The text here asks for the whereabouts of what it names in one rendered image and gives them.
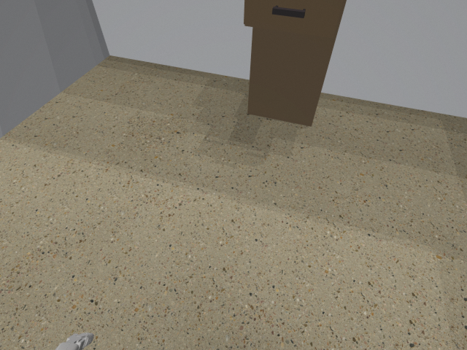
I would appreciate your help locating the cabinet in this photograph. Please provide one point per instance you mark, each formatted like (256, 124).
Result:
(287, 72)

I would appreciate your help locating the drawer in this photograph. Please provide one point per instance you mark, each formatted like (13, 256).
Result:
(321, 16)

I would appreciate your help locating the handle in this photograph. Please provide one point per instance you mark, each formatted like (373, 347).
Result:
(297, 13)

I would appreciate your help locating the robot left hand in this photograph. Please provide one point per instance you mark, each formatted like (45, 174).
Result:
(76, 342)

